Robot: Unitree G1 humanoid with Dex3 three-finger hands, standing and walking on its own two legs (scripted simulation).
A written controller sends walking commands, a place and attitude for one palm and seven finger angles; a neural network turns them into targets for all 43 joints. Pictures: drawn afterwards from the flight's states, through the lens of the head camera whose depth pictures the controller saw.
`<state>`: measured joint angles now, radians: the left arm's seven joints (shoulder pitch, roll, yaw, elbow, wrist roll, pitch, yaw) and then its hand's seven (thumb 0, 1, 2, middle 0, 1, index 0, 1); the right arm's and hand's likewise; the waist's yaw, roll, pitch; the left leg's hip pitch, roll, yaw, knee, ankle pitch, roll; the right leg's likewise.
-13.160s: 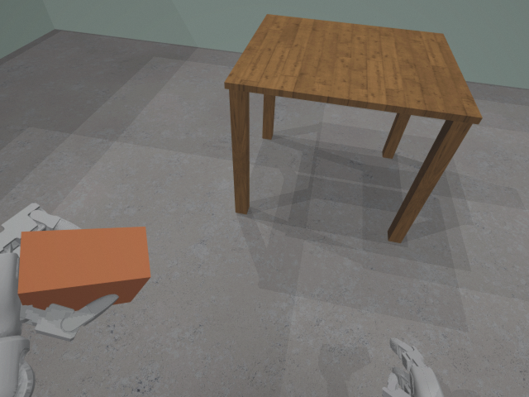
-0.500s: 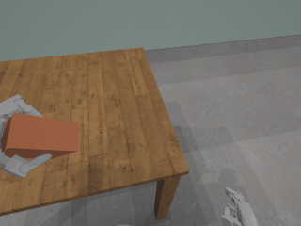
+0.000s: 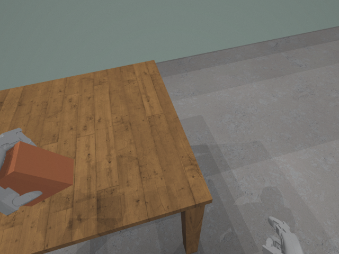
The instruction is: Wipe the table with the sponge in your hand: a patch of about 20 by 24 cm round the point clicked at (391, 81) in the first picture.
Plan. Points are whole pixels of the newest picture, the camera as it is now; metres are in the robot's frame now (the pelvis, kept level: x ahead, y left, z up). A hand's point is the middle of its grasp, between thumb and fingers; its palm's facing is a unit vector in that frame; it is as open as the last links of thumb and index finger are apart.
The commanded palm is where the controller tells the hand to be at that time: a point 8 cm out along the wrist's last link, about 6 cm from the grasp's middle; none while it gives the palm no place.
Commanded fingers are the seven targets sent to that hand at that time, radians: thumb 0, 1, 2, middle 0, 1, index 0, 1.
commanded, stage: turn the palm down, sponge in hand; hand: left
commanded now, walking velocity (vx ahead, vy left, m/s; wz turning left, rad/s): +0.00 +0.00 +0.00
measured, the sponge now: (35, 179) +0.21 +0.30 +0.12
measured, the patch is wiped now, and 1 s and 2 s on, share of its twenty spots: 0.00 0.00 0.00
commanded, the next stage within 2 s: move the sponge above the wiping area in 1.24 s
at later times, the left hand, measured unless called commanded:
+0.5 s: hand (16, 188) +0.19 +0.33 +0.12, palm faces +0.05 -0.26 -0.96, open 9.8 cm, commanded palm +0.17 +0.32 +0.20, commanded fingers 0.00 0.10 1.30 -1.20 -1.60 -1.20 -1.60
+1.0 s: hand (47, 190) +0.20 +0.27 +0.11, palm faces -0.03 -0.06 -1.00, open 9.8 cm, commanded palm +0.17 +0.30 +0.20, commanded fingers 0.00 0.10 1.30 -1.20 -1.60 -1.20 -1.60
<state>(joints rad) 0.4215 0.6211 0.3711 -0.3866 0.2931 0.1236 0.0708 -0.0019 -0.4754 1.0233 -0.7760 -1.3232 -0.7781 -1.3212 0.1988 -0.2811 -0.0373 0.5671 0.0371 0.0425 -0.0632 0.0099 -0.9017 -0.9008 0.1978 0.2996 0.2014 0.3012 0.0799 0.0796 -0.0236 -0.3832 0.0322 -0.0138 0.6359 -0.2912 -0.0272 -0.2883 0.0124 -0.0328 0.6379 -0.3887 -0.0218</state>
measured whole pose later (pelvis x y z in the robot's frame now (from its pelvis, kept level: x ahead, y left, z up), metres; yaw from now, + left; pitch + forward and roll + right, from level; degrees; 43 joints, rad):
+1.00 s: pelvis -0.02 +0.02 +0.02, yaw +0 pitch -2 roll +0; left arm 0.25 0.56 -0.10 -0.36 0.88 0.27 -0.03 0.00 -0.47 1.02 -0.78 -1.32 -0.78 -1.32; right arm 0.01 -0.28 0.03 0.61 0.02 0.05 -0.07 0.01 -0.90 -0.90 0.20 0.30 0.20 0.30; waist 0.13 0.13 0.04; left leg -0.24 0.01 -0.01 0.46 -0.18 0.00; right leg -0.15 -0.01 -0.03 0.46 -0.28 -0.01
